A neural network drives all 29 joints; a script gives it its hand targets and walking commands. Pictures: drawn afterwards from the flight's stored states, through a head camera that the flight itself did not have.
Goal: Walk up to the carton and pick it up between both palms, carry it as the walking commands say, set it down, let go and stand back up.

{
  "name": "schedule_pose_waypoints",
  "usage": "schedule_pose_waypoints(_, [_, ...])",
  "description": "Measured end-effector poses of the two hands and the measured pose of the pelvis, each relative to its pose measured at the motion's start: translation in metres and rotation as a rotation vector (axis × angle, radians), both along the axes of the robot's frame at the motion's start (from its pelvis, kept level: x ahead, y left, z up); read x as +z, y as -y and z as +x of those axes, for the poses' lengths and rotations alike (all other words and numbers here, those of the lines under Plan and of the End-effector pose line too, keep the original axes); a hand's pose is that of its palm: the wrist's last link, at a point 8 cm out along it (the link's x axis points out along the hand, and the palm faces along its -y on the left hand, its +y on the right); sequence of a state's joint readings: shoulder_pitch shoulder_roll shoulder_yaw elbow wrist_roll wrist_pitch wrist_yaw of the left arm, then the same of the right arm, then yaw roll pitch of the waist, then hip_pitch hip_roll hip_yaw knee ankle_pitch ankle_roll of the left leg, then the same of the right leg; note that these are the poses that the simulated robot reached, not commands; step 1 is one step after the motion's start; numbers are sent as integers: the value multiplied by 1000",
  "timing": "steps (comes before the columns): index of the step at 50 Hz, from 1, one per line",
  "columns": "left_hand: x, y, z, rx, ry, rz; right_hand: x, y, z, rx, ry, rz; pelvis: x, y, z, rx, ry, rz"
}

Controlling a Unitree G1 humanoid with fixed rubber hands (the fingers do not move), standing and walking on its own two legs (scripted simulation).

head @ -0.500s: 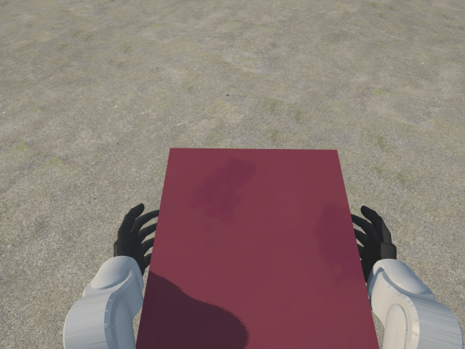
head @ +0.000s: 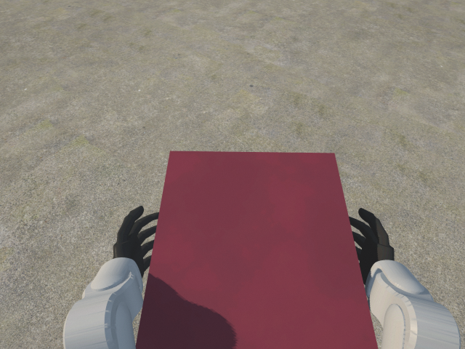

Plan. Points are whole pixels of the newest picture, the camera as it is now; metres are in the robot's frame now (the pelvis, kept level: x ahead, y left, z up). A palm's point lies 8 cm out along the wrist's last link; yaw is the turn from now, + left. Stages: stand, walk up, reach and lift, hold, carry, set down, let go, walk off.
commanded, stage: carry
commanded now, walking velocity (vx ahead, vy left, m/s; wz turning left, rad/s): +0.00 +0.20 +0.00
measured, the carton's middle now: (248, 263) +0.26 +0.01 -0.01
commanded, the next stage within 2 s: none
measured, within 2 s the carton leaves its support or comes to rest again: neither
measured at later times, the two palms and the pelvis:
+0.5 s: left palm (7, 280) +0.18 +0.34 +0.08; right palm (265, 291) +0.19 -0.01 +0.09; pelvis -0.05 +0.16 -0.01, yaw +0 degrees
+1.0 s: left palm out of the picture +0.14 +0.46 +0.09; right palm (163, 334) +0.13 +0.12 +0.09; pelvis -0.09 +0.30 +0.00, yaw -1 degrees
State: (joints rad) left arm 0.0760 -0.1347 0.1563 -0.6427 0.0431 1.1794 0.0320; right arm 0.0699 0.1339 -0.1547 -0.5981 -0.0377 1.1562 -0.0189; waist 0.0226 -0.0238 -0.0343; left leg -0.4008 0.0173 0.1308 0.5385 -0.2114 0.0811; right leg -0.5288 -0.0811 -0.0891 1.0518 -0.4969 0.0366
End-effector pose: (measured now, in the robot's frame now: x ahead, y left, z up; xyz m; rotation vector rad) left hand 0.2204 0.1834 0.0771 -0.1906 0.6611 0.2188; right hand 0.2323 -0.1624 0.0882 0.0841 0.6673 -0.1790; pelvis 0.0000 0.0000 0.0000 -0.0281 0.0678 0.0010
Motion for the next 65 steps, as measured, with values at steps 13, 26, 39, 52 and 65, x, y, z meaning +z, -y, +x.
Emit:
schedule_pose_waypoints(13, [10,-46,-23,-60,-4,60,-6,-46,-40,-37,-3,32,0,-63,-27,-13,7,21])
schedule_pose_waypoints(26, [0,-165,-39,-38,17,35,-2,-165,-46,-19,16,6,-6,-169,-47,-4,13,30])
schedule_pose_waypoints(39, [13,-220,-63,-55,46,56,-4,-220,-81,-48,45,43,-5,-235,-73,-25,-11,21])
schedule_pose_waypoints(52, [12,-296,-85,-67,20,56,3,-296,-101,-39,21,16,0,-315,-94,-15,14,49])
schedule_pose_waypoints(65, [6,-397,-112,-26,9,19,1,-396,-120,-21,8,9,1,-403,-117,-25,-2,7])
